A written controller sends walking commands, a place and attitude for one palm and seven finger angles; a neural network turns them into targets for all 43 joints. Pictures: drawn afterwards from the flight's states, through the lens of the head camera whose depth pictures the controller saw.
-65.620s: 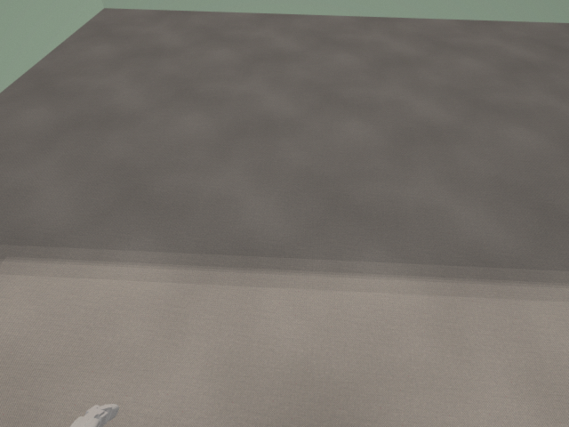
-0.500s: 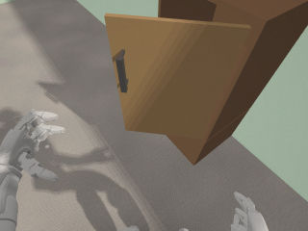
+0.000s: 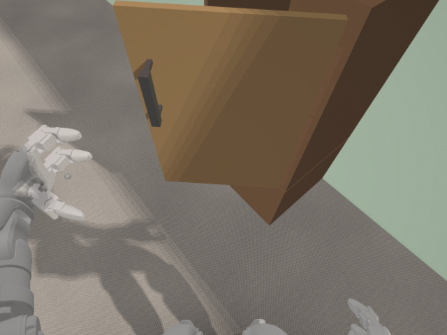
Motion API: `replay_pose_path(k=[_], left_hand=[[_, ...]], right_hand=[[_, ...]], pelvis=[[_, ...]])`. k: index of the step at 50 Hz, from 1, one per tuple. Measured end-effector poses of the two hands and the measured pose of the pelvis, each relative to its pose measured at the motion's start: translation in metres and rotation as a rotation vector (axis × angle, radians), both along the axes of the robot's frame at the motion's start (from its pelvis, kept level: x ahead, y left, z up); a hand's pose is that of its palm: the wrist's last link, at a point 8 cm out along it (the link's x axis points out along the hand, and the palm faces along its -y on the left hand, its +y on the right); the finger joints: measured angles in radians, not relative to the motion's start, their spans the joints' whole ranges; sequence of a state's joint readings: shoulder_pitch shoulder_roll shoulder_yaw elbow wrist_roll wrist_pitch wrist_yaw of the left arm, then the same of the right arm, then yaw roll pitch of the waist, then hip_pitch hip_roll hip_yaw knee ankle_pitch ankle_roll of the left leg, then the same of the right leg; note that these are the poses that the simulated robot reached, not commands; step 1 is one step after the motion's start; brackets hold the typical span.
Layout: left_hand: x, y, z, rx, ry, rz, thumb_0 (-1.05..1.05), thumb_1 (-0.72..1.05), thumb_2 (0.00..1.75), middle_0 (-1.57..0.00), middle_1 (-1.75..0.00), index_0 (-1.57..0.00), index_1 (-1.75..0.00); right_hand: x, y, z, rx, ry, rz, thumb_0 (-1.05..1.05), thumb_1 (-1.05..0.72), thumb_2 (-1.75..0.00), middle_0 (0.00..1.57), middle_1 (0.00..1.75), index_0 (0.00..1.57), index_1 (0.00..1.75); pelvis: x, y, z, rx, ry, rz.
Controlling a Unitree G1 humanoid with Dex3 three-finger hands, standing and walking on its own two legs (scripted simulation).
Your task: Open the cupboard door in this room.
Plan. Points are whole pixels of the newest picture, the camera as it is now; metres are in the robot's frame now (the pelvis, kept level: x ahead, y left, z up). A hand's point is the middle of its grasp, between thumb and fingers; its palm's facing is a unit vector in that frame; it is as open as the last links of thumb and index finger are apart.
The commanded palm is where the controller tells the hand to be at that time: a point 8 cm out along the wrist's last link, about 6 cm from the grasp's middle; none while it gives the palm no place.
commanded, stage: move the hooked fingers beside the handle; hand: left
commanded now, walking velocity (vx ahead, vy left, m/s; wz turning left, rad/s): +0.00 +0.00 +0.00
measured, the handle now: (152, 94) +0.58 +0.17 +0.05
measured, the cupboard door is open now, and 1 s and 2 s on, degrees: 46 46 46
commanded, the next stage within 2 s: slide the fingers in behind the handle in 1.92 s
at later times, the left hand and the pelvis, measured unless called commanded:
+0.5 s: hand (88, 142) +0.43 +0.26 +0.07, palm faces -0.07 -1.00 -0.01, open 14.0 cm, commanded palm +0.41 +0.30 +0.07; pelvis +0.00 +0.02 +0.00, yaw +0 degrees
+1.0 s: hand (116, 110) +0.51 +0.23 +0.07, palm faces -0.05 -1.00 -0.03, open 13.9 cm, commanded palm +0.50 +0.27 +0.06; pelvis +0.00 +0.01 -0.01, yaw -2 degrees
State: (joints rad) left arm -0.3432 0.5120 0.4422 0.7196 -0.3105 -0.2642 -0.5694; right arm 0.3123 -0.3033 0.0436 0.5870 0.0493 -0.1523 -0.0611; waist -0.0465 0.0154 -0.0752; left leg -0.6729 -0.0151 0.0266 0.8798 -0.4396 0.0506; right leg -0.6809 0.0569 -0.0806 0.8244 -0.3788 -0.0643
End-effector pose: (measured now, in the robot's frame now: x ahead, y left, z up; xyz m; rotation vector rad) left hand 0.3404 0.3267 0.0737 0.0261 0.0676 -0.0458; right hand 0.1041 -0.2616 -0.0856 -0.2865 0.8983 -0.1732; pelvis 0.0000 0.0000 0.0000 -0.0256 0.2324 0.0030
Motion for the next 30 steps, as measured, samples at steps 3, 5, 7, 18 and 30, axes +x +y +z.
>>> replay_pose_path(k=[3,5,7,18,30], left_hand=[[0.007,-0.004,0.0,0.005,-0.017,-0.003,-0.01,-0.49,0.3,-0.3,-1.2,-0.3,-1.2],[0.012,-0.006,0.0,0.001,-0.027,-0.005,-0.01,-0.49,0.3,-0.3,-1.2,-0.3,-1.2],[0.018,-0.007,0.0,-0.006,-0.028,-0.004,-0.01,-0.49,0.3,-0.3,-1.2,-0.3,-1.2],[0.052,-0.008,0.0,-0.003,-0.033,-0.007,-0.01,-0.49,0.3,-0.3,-1.2,-0.3,-1.2],[0.085,-0.026,-0.005,-0.011,-0.008,-0.029,-0.01,-0.5,0.3,-0.3,-1.2,-0.3,-1.2]], right_hand=[[-0.008,0.0,-0.002,0.0,0.035,-0.016,0.01,-0.9,-0.9,0.2,0.3,0.2,0.3],[-0.012,0.0,-0.003,0.0,0.054,-0.024,0.01,-0.9,-0.9,0.2,0.3,0.2,0.3],[-0.015,0.001,-0.004,-0.001,0.071,-0.029,0.01,-0.9,-0.9,0.2,0.3,0.2,0.3],[-0.027,0.008,-0.008,-0.005,0.134,-0.057,0.01,-0.9,-0.9,0.2,0.3,0.2,0.3],[-0.05,0.016,-0.016,0.002,0.235,-0.082,0.01,-0.9,-0.9,0.2,0.3,0.2,0.3]], pelvis=[[0.002,0.002,0.0,0.0,0.008,-0.003],[0.003,0.003,0.0,0.0,0.012,-0.004],[0.004,0.004,0.0,-0.001,0.015,-0.003],[0.004,0.011,-0.003,-0.01,0.038,-0.006],[0.002,0.019,-0.006,-0.016,0.06,-0.001]])
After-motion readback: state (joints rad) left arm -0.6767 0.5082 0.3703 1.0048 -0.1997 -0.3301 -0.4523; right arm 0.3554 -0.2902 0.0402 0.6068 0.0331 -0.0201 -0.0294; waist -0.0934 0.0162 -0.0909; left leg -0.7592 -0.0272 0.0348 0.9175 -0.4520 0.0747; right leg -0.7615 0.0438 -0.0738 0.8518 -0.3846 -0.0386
